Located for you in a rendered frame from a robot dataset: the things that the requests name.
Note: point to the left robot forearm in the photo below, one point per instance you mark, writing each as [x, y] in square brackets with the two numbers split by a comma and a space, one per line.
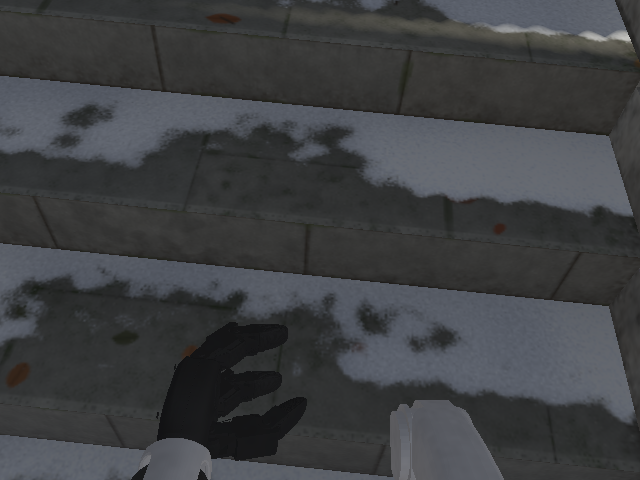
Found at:
[175, 459]

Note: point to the robot right thigh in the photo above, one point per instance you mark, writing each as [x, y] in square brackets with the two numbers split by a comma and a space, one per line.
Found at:
[435, 440]

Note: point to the robot left hand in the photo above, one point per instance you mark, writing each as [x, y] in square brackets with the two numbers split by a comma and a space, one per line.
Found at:
[199, 394]

